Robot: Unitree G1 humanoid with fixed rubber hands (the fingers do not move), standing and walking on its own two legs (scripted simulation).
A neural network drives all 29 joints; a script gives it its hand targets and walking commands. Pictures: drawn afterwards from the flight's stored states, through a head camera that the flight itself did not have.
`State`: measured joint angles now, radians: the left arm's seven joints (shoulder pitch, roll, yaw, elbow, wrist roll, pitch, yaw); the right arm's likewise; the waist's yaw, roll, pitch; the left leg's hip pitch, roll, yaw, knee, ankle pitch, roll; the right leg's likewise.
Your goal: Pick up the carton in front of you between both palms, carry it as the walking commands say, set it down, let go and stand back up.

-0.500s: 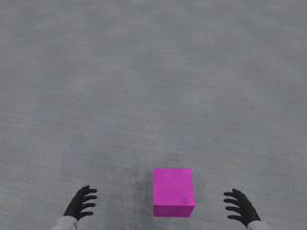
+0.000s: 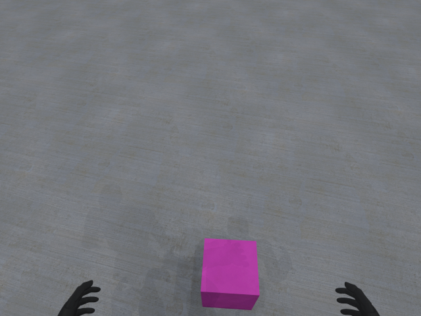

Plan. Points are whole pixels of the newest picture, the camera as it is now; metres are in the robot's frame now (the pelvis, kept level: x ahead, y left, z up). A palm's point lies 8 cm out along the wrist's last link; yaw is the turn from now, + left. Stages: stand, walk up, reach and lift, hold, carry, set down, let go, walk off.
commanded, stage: stand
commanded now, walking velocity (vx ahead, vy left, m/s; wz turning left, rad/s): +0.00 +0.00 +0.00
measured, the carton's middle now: (228, 275) +0.39 -0.05 -0.65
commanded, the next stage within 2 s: none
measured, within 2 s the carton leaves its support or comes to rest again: neither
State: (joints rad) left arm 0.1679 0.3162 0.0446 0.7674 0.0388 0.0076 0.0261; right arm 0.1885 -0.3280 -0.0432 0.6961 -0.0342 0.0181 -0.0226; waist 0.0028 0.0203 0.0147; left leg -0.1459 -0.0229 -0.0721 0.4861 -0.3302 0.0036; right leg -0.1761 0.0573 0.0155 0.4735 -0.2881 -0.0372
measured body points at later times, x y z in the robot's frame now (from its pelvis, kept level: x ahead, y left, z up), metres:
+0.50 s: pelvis -0.01 +0.00 +0.01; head -0.02 +0.00 +0.45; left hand +0.11 +0.30 -0.10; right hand +0.11 -0.30 -0.10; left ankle -0.04 +0.12 -0.74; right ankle -0.02 -0.10 -0.74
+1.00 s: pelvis -0.03 +0.01 +0.01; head -0.03 +0.00 +0.46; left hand +0.08 +0.31 -0.10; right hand +0.07 -0.30 -0.10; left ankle -0.04 +0.12 -0.74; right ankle -0.02 -0.10 -0.74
